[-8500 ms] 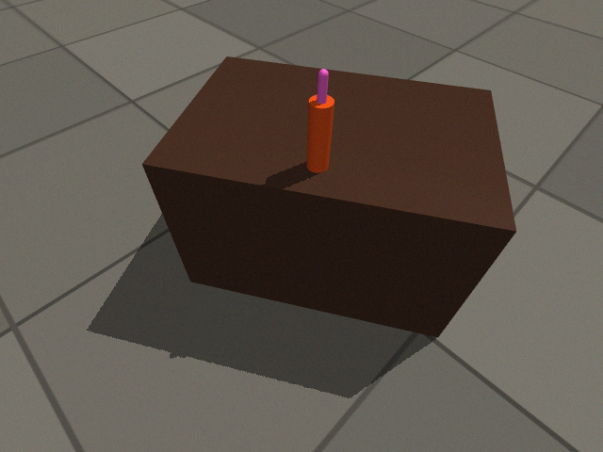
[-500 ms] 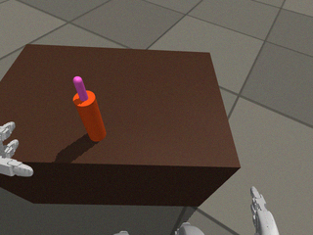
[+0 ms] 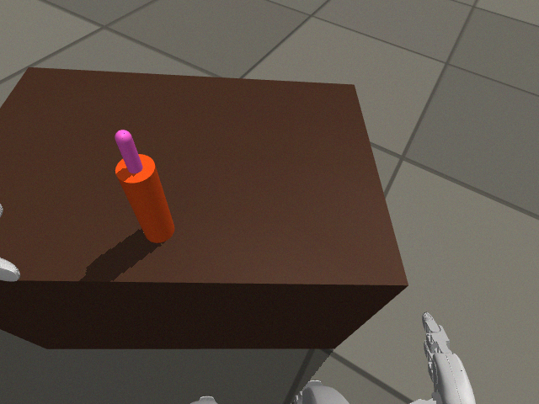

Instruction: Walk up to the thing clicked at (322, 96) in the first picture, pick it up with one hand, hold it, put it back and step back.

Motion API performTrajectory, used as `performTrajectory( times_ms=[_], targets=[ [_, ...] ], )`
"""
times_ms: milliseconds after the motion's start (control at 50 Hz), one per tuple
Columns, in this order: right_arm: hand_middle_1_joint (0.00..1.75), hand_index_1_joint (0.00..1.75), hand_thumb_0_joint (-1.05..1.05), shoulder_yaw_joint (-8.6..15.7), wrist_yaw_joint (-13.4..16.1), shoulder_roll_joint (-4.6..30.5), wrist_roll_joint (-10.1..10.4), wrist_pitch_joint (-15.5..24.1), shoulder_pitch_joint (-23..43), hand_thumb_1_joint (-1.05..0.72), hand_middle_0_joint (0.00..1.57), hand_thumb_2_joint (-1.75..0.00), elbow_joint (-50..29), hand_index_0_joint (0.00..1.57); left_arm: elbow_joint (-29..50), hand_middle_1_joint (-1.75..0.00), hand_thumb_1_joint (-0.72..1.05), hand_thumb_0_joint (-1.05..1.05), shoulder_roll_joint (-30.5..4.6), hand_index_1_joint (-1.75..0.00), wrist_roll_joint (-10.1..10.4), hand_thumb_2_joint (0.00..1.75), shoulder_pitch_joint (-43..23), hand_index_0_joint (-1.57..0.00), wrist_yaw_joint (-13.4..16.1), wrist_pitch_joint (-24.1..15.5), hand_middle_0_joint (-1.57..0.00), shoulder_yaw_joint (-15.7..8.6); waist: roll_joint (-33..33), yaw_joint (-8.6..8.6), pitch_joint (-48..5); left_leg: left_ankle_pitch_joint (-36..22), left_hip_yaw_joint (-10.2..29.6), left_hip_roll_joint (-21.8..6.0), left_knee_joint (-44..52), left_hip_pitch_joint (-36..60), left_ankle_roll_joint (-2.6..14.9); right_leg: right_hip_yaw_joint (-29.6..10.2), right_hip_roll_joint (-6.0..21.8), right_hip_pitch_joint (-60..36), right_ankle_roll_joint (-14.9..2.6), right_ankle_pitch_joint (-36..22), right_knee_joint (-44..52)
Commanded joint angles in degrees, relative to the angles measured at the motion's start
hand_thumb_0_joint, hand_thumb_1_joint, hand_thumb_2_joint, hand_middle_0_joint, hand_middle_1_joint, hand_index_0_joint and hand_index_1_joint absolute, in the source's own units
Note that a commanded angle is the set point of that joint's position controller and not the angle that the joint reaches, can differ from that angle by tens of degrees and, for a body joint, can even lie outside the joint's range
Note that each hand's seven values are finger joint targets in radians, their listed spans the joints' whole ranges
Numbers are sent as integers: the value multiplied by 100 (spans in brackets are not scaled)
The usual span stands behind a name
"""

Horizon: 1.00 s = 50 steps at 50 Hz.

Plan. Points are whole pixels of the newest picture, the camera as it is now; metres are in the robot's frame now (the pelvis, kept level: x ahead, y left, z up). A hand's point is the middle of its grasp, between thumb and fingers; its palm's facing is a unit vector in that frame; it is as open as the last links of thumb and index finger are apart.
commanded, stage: go down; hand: left
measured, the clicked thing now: (144, 190) +0.45 +0.20 +0.00
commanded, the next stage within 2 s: none
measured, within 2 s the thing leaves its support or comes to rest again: neither
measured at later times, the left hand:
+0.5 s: hand out of the picture +0.37 +0.37 +0.06, palm faces +0.17 -0.98 -0.07, open 17.7 cm
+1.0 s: hand out of the picture +0.38 +0.39 +0.06, palm faces +0.18 -0.98 -0.04, open 17.6 cm
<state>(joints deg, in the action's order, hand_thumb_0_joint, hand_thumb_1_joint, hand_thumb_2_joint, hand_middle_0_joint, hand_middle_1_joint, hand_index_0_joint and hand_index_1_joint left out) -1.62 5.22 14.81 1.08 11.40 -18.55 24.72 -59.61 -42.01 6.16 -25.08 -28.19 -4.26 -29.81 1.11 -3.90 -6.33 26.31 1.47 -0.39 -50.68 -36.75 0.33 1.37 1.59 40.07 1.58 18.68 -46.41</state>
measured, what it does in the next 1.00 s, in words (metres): stands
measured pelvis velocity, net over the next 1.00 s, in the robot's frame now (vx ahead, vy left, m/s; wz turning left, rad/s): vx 0.00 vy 0.01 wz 0.00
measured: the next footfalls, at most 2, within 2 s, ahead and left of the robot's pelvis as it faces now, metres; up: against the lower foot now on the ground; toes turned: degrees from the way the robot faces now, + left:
none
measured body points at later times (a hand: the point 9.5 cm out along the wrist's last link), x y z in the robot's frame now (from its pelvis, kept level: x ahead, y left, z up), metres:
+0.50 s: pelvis +0.01 +0.00 +0.00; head +0.07 +0.03 +0.44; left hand +0.36 +0.42 +0.07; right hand +0.16 -0.26 -0.05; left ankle -0.02 +0.11 -0.70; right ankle +0.04 -0.14 -0.70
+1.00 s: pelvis +0.00 +0.01 -0.01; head +0.08 +0.05 +0.43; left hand +0.37 +0.44 +0.06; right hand +0.16 -0.25 -0.05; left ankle -0.02 +0.11 -0.70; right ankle +0.04 -0.14 -0.70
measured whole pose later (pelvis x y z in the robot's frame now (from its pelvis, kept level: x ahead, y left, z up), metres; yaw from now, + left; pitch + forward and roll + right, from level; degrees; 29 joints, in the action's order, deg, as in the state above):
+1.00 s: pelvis +0.00 +0.01 -0.01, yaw +0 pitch +17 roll -3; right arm -2.5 5.1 15.5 0.3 12.0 -18.6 20.8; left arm -66.2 -49.4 7.8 -32.2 -33.2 -9.6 -35.5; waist 2.0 -6.6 -7.5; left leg 28.5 2.3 -0.8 -56.2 -44.3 0.6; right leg 2.1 1.2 46.6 1.9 19.8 -49.9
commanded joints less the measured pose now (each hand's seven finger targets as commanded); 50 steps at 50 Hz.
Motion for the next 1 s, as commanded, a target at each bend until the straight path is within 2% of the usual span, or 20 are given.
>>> performTrajectory(
  times_ms=[0, 40, 140, 180, 220, 340, 420, 440, 480, 500, 540, 580, 620, 660, 740, 760, 860, 900, 920, 980],
  targets=[
    [5, 5, 0, 422, 85, 889, 27, 293, 85, 53, 5, -5, -873, 5, 1267, -5, -61, 0, -2416, -5, 167, 4, -1868, -7, -67, -417, -7, -462, -1076, 118, -1824, -1797, 11, 73, 838, 799, -55, 43, -97, -1077, -292, -977, 416],
    [5, 5, 0, 538, 128, 1014, 33, 284, 123, 53, 5, -5, -863, 5, 918, -4, -61, 0, -2266, -5, 188, 4, -1656, -7, -108, -389, -7, -389, -867, 36, -1625, -1729, 26, 60, 855, 711, -39, 51, -104, -1010, -284, -945, 435],
    [5, 5, 0, 377, 137, 862, 27, 283, 56, 53, 5, -5, -748, 5, 859, -5, -61, 0, -2510, -5, 189, 4, -1795, -7, -153, -458, -7, -523, -1022, 88, -1747, -1990, 40, 56, 760, 690, -54, 57, -104, -1045, -288, -1102, 383],
    [5, 5, 0, 491, 168, 1015, 24, 317, 163, 53, 5, -5, -952, 5, 1069, -5, -61, 0, -2577, -5, 203, 4, -2020, -7, -179, -505, -7, -540, -1071, 42, -2036, -2135, 43, 50, 717, 873, -61, 58, -105, -1108, -286, -1220, 361],
    [5, 5, 0, 262, 139, 768, 26, 316, 176, 53, 5, -5, -884, 5, 776, -5, -61, 0, -2491, -5, 223, 4, -1889, -7, -218, -515, -7, -529, -992, 61, -1764, -2084, 28, 55, 698, 691, -52, 59, -107, -1018, -287, -1158, 353],
    [5, 5, 0, 524, 161, 1095, -5, 306, 28, 53, 5, -5, -941, 5, 809, -5, -61, 0, -2800, -5, 231, 4, -1931, -7, -295, -528, -7, -697, -1052, -24, -2081, -2457, 45, 26, 584, 931, -67, 73, -119, -985, -297, -1383, 310],
    [5, 5, 0, 473, 156, 1003, -13, 303, 74, 53, 5, -6, -965, 5, 859, -5, -61, 0, -2748, -6, 247, 5, -2059, -7, -333, -547, -7, -691, -1030, -29, -2126, -2574, 50, 29, 534, 933, -54, 62, -112, -952, -293, -1484, 289],
    [5, 5, 0, 581, 174, 1146, -6, 306, 180, 53, 5, -5, -1016, 5, 944, -5, -61, 0, -2818, -5, 241, 5, -2122, -7, -322, -545, -7, -693, -1119, -4, -2088, -2489, 65, 28, 569, 922, -73, 66, -115, -894, -306, -1383, 284],
    [5, 5, 0, 356, 139, 921, -16, 295, 48, 53, 5, -5, -839, 5, 545, -5, -61, 0, -2551, -5, 253, 5, -1880, -6, -358, -489, -7, -586, -1073, 10, -1821, -2535, 87, 1, 572, 845, -85, 108, -142, -767, -311, -1313, 282],
    [5, 5, 0, 429, 134, 983, -2, 323, 163, 53, 5, -5, -1006, 5, 1180, -5, -61, 0, -2739, -6, 284, 5, -2364, -7, -363, -569, -7, -636, -1231, 76, -2122, -2535, 88, 4, 590, 923, -104, 96, -136, -896, -324, -1340, 257],
    [5, 5, 0, 457, 159, 1038, 2, 293, 44, 53, 5, -5, -1044, 5, 303, -5, -61, 0, -2750, -6, 235, 6, -1710, -6, -336, -462, -7, -718, -932, -16, -1819, -2408, 98, -3, 605, 710, -80, 125, -150, -873, -313, -1252, 292],
    [5, 5, 0, 464, 130, 1025, 10, 288, -49, 54, 5, -5, -998, 5, 1070, -6, -59, 0, -2819, -7, 283, 8, -2435, -5, -374, -586, -6, -689, -1187, 40, -2059, -2376, 101, 1, 624, 804, -109, 102, -153, -847, -335, -1226, 250],
    [5, 5, 0, 422, 141, 999, 7, 283, 60, 54, 5, -5, -1019, 5, 259, -5, -60, 0, -2688, -6, 299, 6, -1841, -6, -395, -535, -7, -706, -823, -38, -1680, -2234, 77, 26, 560, 515, -48, 104, -136, -789, -301, -1179, 281],
    [5, 5, 0, 392, 101, 960, -5, 311, 54, 53, 5, -5, -1072, 5, 775, -6, -61, 0, -2921, -7, 278, 7, -2373, -6, -409, -659, -7, -733, -1207, 27, -2025, -2420, 101, 1, 535, 670, -99, 105, -140, -780, -330, -1251, 187],
    [5, 5, 0, 377, 93, 955, -25, 337, 68, 53, 5, -5, -1080, 5, 441, -6, -60, 0, -2907, -7, 311, 7, -2254, -6, -453, -738, -6, -804, -1100, -75, -1949, -2296, 105, 2, 450, 566, -86, 103, -145, -697, -309, -1182, 142],
    [5, 5, 0, 483, 88, 1078, -31, 352, 124, 54, 5, -5, -1110, 5, 989, -6, -59, 0, -3058, -7, 319, 7, -2629, -6, -459, -816, -6, -829, -1416, -21, -2242, -2322, 116, -15, 454, 797, -119, 97, -146, -641, -333, -1134, 98],
    [5, 5, 0, 498, 106, 1113, -37, 365, 6, 54, 5, -5, -1194, 5, 452, -6, -60, 0, -3031, -7, 338, 8, -2425, -6, -491, -867, -6, -843, -1200, -165, -2063, -2206, 139, -27, 338, 588, -109, 117, -154, -472, -318, -1059, 58],
    [5, 5, 0, 416, 62, 1030, -59, 359, -96, 54, 5, -5, -1233, 5, 778, -6, -59, 0, -3063, -7, 343, 7, -2571, -6, -522, -905, -6, -842, -1565, -86, -2390, -2511, 147, -45, 272, 878, -153, 131, -159, -374, -336, -1119, -2],
    [5, 5, 0, 359, 61, 976, -57, 352, -130, 54, 5, -5, -1217, 5, 223, -5, -58, 0, -2895, -7, 331, 7, -2227, -6, -536, -848, -7, -791, -1233, -168, -2129, -2576, 166, -62, 228, 688, -126, 149, -167, -344, -325, -1178, 2],
    [5, 5, 0, 346, 34, 973, -62, 321, -135, 54, 5, -5, -1079, 5, 601, -6, -58, 0, -3128, -7, 382, 8, -2468, -6, -518, -949, -6, -933, -1495, -62, -2261, -2511, 138, -22, 161, 564, -138, 118, -149, -361, -336, -1177, -83]
  ],
)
